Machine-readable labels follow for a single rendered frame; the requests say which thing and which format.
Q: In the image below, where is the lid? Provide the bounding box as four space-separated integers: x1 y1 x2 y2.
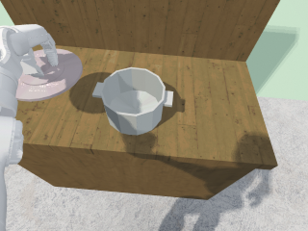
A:
15 48 83 102

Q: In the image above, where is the left robot hand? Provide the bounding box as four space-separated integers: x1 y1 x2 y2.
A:
11 24 59 78

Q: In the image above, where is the robot left forearm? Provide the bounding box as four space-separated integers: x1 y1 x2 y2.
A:
0 25 30 118

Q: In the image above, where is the knob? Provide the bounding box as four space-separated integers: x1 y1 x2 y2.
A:
35 56 50 72

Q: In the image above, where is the pot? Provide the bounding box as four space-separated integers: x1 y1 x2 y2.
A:
92 67 173 136

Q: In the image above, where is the table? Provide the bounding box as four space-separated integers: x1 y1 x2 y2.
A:
0 0 280 200

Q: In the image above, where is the left robot upper arm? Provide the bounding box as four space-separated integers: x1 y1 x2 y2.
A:
0 115 24 231

